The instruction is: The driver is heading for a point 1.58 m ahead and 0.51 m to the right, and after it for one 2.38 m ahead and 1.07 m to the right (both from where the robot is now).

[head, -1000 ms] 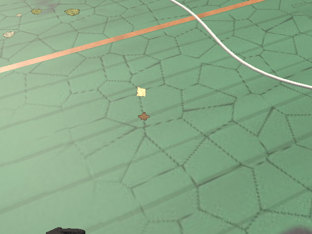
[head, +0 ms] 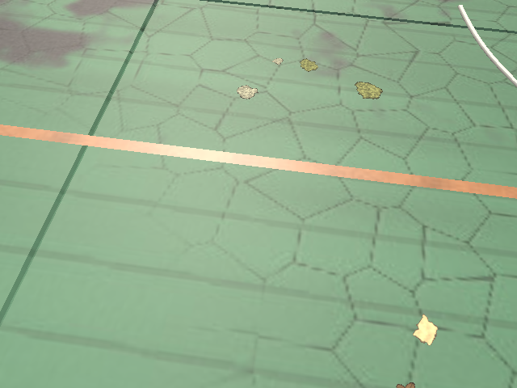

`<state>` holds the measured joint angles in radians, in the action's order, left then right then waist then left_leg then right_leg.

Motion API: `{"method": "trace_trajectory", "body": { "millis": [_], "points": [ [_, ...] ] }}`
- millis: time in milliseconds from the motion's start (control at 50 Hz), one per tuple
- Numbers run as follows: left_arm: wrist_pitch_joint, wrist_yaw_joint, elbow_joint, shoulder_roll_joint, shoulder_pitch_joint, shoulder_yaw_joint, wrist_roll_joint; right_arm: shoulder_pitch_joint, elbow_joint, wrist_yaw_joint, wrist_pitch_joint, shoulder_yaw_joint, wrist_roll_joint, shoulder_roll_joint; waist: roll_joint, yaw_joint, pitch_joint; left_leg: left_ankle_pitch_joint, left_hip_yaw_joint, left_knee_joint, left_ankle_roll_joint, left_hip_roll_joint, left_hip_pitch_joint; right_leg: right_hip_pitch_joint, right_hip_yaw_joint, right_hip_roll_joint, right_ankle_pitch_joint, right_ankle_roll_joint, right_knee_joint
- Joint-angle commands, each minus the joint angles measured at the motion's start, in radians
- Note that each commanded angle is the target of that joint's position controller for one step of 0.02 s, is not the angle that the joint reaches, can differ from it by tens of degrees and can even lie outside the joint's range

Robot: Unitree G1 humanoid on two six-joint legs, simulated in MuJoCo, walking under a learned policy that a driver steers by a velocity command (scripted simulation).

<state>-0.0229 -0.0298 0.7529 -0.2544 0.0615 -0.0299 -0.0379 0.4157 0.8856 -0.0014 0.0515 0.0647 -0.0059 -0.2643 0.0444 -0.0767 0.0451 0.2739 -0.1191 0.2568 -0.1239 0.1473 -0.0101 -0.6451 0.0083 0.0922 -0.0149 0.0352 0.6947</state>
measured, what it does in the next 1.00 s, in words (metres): walks ahead, turning right: right foot, then left foot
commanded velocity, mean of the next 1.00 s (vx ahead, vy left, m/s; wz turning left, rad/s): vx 0.50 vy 0.00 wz -0.37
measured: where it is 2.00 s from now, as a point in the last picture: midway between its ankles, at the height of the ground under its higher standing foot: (371, 202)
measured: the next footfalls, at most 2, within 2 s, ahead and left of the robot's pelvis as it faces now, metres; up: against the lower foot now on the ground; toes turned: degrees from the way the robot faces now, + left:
right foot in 0.12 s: +0.26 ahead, -0.12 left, +0.00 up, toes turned -1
left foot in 0.64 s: +0.55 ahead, +0.03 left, +0.00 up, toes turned -17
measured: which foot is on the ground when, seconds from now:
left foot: down 0.00-0.12, up 0.14-0.62, down 0.64-1.00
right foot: up 0.00-0.10, down 0.12-0.64, up 0.66-1.00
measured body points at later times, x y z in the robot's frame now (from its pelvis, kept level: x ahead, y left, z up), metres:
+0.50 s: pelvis +0.28 -0.05 +0.01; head +0.31 -0.07 +0.45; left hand +0.28 +0.22 -0.12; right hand +0.44 -0.31 -0.10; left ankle +0.45 +0.09 -0.69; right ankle +0.22 -0.12 -0.74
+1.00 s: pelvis +0.54 -0.06 +0.00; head +0.57 -0.07 +0.45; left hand +0.81 +0.09 -0.11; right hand +0.42 -0.31 -0.12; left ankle +0.51 +0.04 -0.74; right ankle +0.59 -0.24 -0.68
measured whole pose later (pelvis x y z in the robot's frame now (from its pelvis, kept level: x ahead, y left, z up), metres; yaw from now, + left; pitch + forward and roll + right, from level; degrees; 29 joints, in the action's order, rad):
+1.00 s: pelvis +0.54 -0.06 +0.00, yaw -27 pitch +1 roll +1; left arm 0.01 -0.07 0.75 -0.29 0.12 -0.06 -0.03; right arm 0.40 0.87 0.00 0.09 0.04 -0.02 -0.26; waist 0.05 -0.05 0.03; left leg 0.25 0.18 0.24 -0.04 0.02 0.01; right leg -0.67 0.01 0.06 -0.08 -0.03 0.90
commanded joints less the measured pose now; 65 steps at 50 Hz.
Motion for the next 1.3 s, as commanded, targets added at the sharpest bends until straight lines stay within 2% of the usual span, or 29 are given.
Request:
{"method": "trace_trajectory", "body": {
  "millis": [20, 80, 120, 140, 160, 180, 220, 260, 320, 400, 540, 580, 620, 640, 660, 680, 700, 720, 760, 840, 960, 1060, 1140, 1180, 1200, 1220, 1240, 1260, 1300],
  "points": [
    [-0.028, -0.005, -0.107, -0.071, -0.146, -0.008, 0.006, 0.077, -0.019, 0.013, 0.012, 0.025, -0.008, -0.142, -0.112, -0.022, 0.017, -0.559, -0.150, -0.007, -0.085, -0.292, -0.042, 0.011, -0.034, -0.043, 0.014, -0.036, -0.087],
    [-0.036, 0.004, -0.068, -0.111, -0.008, -0.024, 0.012, 0.022, -0.019, 0.021, 0.020, 0.028, -0.016, -0.174, -0.134, 0.055, -0.012, -0.813, -0.100, 0.086, -0.039, -0.309, -0.060, 0.215, -0.058, -0.097, -0.102, -0.102, -0.161],
    [-0.047, 0.026, 0.017, -0.152, 0.266, -0.047, 0.008, 0.006, -0.014, 0.015, 0.022, 0.024, -0.022, -0.172, -0.091, 0.181, -0.156, -0.870, -0.018, 0.431, -0.008, -0.244, 0.003, 0.541, -0.047, -0.105, -0.119, -0.160, -0.228],
    [-0.052, 0.037, 0.033, -0.232, 0.409, -0.065, -0.012, 0.044, -0.047, 0.011, 0.026, 0.005, -0.007, -0.104, 0.041, 0.205, -0.286, -0.541, 0.039, 0.753, 0.022, -0.167, 0.219, 0.794, 0.272, 0.124, -0.240, -0.240, -0.240],
    [-0.041, 0.026, 0.058, -0.288, 0.402, -0.084, -0.005, 0.144, -0.043, 0.003, 0.027, 0.001, 0.003, -0.065, 0.257, 0.133, -0.323, 0.225, 0.083, 1.010, 0.058, 0.002, 0.510, 0.924, 0.736, 0.297, -0.209, -0.369, -0.385],
    [-0.031, 0.011, 0.045, -0.198, 0.303, -0.066, 0.031, 0.062, -0.045, 0.007, 0.025, 0.005, -0.034, -0.123, 0.079, 0.107, -0.188, 0.172, 0.016, 1.050, 0.041, -0.082, 0.607, 0.820, 0.733, 0.246, -0.325, -0.343, -0.427],
    [-0.032, 0.004, 0.030, -0.118, 0.197, -0.048, 0.029, -0.082, -0.079, -0.004, 0.034, -0.001, -0.033, -0.114, -0.030, 0.087, -0.040, 0.031, 0.040, 0.961, 0.052, -0.161, 0.604, 0.613, 0.473, 0.157, -0.178, -0.304, -0.449],
    [-0.041, 0.010, 0.061, -0.103, 0.218, -0.040, 0.033, -0.085, -0.092, -0.012, 0.017, -0.009, -0.046, -0.094, 0.007, 0.053, -0.031, 0.012, 0.051, 0.876, 0.082, -0.193, 0.547, 0.534, 0.361, 0.087, -0.002, -0.279, -0.468],
    [-0.052, 0.015, 0.087, -0.136, 0.272, -0.052, 0.042, -0.116, -0.109, -0.017, -0.002, -0.019, -0.047, -0.075, 0.017, 0.050, -0.043, 0.015, 0.082, 0.794, 0.128, -0.202, 0.549, 0.499, 0.307, 0.058, 0.084, -0.300, -0.492],
    [-0.044, 0.020, 0.103, -0.146, 0.336, -0.060, 0.042, -0.306, -0.174, -0.019, -0.008, -0.031, -0.041, -0.065, 0.014, 0.096, 0.011, -0.123, 0.109, 0.591, 0.174, -0.215, 0.623, 0.475, 0.293, 0.024, 0.026, -0.286, -0.534],
    [-0.033, 0.030, 0.113, -0.161, 0.426, -0.072, 0.026, -0.490, -0.244, -0.020, 0.007, -0.044, -0.021, -0.064, 0.029, 0.164, -0.012, -0.218, 0.105, 0.363, 0.169, -0.162, 0.582, 0.583, 0.332, 0.025, 0.191, -0.244, -0.416],
    [-0.030, 0.037, 0.097, -0.175, 0.393, -0.078, 0.022, -0.454, -0.244, -0.017, 0.016, -0.039, -0.018, -0.084, 0.039, 0.132, -0.020, -0.168, 0.089, 0.298, 0.149, -0.150, 0.488, 0.576, 0.366, 0.037, 0.212, -0.219, -0.368],
    [-0.033, 0.036, 0.077, -0.193, 0.336, -0.084, 0.024, -0.301, -0.199, -0.004, 0.029, -0.024, -0.017, -0.117, 0.027, 0.054, -0.072, -0.122, 0.100, 0.209, 0.117, -0.116, 0.250, 0.515, 0.371, 0.004, 0.273, -0.182, -0.242],
    [-0.041, 0.027, 0.071, -0.174, 0.330, -0.079, 0.033, -0.182, -0.172, 0.010, 0.043, -0.008, -0.029, -0.162, -0.039, -0.001, -0.147, -0.107, 0.040, 0.162, 0.082, -0.184, 0.059, 0.448, 0.320, -0.061, 0.227, -0.156, -0.059],
    [-0.050, 0.024, 0.037, -0.097, 0.335, -0.058, 0.041, -0.015, -0.168, 0.029, 0.046, 0.010, -0.051, -0.240, -0.166, -0.056, -0.306, 0.116, -0.202, 0.131, 0.032, -0.438, -0.158, 0.335, 0.213, -0.124, -0.061, -0.136, 0.216],
    [-0.043, 0.024, 0.008, -0.058, 0.445, -0.050, 0.060, -0.055, -0.166, 0.030, 0.025, 0.029, -0.051, -0.306, -0.388, 0.027, -0.336, 0.231, -0.631, -0.009, -0.071, -0.606, -0.267, 0.057, 0.107, -0.244, -0.566, -0.116, 0.402],
    [-0.021, 0.034, 0.051, -0.136, 0.421, -0.059, 0.027, -0.117, -0.176, 0.025, 0.013, 0.017, -0.039, -0.205, -0.193, 0.048, -0.197, 0.340, -0.592, -0.005, -0.072, -0.576, -0.143, -0.021, 0.106, -0.137, -0.493, -0.122, 0.498],
    [-0.017, 0.022, 0.050, -0.138, 0.352, -0.062, 0.017, -0.171, -0.189, 0.019, 0.014, -0.004, -0.030, -0.123, -0.094, 0.050, -0.094, 0.258, -0.430, -0.019, -0.049, -0.516, -0.025, -0.006, 0.101, -0.108, -0.396, -0.118, 0.486],
    [-0.005, 0.004, 0.038, -0.108, 0.298, -0.059, 0.006, -0.184, -0.172, 0.017, 0.024, -0.016, -0.029, -0.084, -0.122, 0.069, -0.032, -0.023, -0.192, -0.053, -0.017, -0.433, 0.088, 0.038, 0.079, -0.059, -0.323, -0.097, 0.436],
    [0.024, -0.022, 0.005, -0.087, 0.237, -0.052, 0.003, -0.128, -0.131, 0.009, 0.056, -0.008, -0.010, -0.093, -0.145, 0.084, -0.038, -0.283, -0.013, -0.082, -0.019, -0.405, 0.094, 0.006, 0.056, -0.041, -0.240, -0.072, 0.434],
    [0.022, -0.046, -0.067, -0.059, 0.041, -0.030, 0.006, -0.073, -0.088, 0.005, 0.053, -0.002, -0.013, -0.098, -0.127, 0.058, 0.010, -0.403, 0.180, -0.107, -0.015, -0.372, 0.071, -0.059, 0.000, -0.029, -0.046, -0.054, 0.221],
    [0.016, -0.059, -0.124, -0.050, -0.103, -0.012, 0.000, -0.004, -0.047, 0.014, 0.042, 0.008, -0.012, -0.132, -0.124, 0.021, 0.043, -0.499, 0.269, -0.075, 0.007, -0.400, -0.006, 0.017, -0.095, -0.046, -0.045, -0.104, -0.011],
    [0.014, -0.040, -0.111, -0.082, -0.013, -0.026, -0.011, 0.020, -0.021, 0.027, 0.013, 0.017, -0.017, -0.182, -0.154, 0.077, -0.039, -1.011, 0.343, 0.207, 0.028, -0.416, -0.095, 0.210, -0.165, -0.159, -0.240, -0.188, -0.088],
    [0.000, -0.015, -0.021, -0.153, 0.285, -0.065, -0.024, 0.001, -0.041, 0.027, 0.001, 0.015, -0.015, -0.188, -0.088, 0.212, -0.209, -0.810, 0.369, 0.646, 0.064, -0.392, 0.108, 0.618, -0.069, -0.159, -0.243, -0.261, -0.197],
    [0.003, 0.003, -0.022, -0.268, 0.321, -0.095, -0.021, 0.041, -0.107, 0.010, 0.007, -0.011, -0.009, -0.071, 0.130, 0.168, -0.323, -0.023, 0.362, 0.989, 0.117, -0.278, 0.510, 0.949, 0.382, 0.152, -0.335, -0.366, -0.219],
    [0.014, 0.010, -0.050, -0.305, 0.345, -0.105, 0.013, -0.045, -0.157, 0.002, 0.015, 0.002, -0.015, -0.128, 0.114, 0.199, -0.394, 0.287, 0.177, 1.184, 0.144, -0.132, 0.715, 1.017, 0.787, 0.277, -0.238, -0.458, -0.375],
    [0.021, 0.019, -0.025, -0.277, 0.322, -0.100, 0.024, -0.154, -0.181, -0.002, 0.021, 0.005, -0.017, -0.142, 0.005, 0.198, -0.241, 0.169, 0.092, 1.168, 0.133, -0.203, 0.810, 0.937, 0.593, 0.229, -0.135, -0.421, -0.388],
    [0.017, 0.025, -0.015, -0.224, 0.274, -0.087, 0.032, -0.151, -0.180, -0.002, 0.032, -0.005, -0.008, -0.121, -0.020, 0.152, -0.125, 0.083, 0.101, 1.074, 0.129, -0.240, 0.773, 0.779, 0.466, 0.193, -0.016, -0.388, -0.399],
    [0.000, 0.030, -0.017, -0.147, 0.187, -0.062, 0.033, -0.088, -0.145, -0.003, 0.013, -0.008, -0.029, -0.107, -0.048, 0.058, -0.051, 0.057, 0.099, 0.933, 0.139, -0.281, 0.621, 0.569, 0.295, 0.088, 0.165, -0.317, -0.430]
  ]
}}
Over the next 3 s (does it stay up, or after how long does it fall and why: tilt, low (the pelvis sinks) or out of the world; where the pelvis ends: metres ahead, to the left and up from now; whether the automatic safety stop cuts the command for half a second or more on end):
stays up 1.47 -0.46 0.00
